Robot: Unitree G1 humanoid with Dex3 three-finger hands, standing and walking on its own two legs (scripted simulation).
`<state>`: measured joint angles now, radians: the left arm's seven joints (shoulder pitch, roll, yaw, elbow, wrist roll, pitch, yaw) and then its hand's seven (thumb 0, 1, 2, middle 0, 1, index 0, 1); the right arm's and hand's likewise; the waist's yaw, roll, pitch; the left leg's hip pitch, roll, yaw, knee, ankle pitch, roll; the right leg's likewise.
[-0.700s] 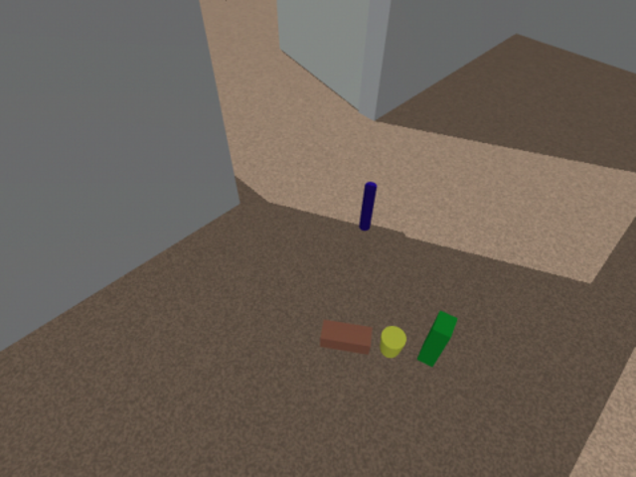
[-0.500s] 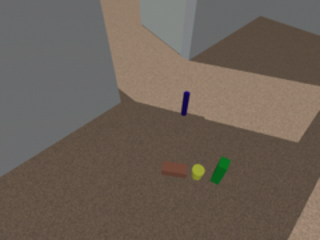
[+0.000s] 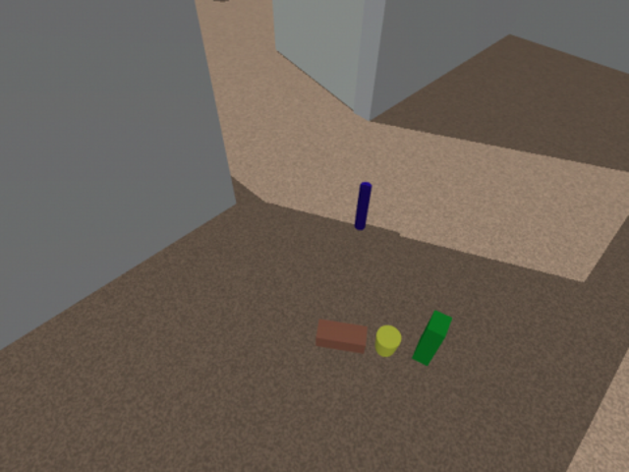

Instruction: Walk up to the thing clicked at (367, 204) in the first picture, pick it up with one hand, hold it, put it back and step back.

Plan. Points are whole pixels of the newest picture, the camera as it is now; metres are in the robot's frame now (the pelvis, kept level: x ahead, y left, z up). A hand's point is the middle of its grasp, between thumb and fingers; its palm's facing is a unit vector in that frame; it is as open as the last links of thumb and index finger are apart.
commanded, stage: stand
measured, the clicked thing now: (362, 207) +1.18 -0.19 -0.66
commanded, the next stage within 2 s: walk up in 0.42 s
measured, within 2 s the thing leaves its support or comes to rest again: neither
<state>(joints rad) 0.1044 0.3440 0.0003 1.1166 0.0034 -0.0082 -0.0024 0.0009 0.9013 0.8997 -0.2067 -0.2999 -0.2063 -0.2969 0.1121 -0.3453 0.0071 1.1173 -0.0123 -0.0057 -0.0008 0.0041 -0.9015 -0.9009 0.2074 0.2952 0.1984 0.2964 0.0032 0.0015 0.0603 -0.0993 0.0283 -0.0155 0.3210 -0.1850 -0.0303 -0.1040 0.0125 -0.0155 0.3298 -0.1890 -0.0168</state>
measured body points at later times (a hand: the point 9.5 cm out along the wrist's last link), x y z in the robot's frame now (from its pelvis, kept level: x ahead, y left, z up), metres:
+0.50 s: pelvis -0.01 +0.01 +0.00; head +0.02 +0.00 +0.44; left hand +0.08 +0.31 -0.13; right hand +0.08 -0.31 -0.13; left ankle -0.01 +0.14 -0.74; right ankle +0.00 -0.11 -0.75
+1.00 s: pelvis -0.01 +0.10 +0.00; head +0.03 +0.09 +0.44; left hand +0.26 +0.32 -0.11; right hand -0.13 -0.21 -0.10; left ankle +0.03 +0.16 -0.75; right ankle -0.09 -0.04 -0.70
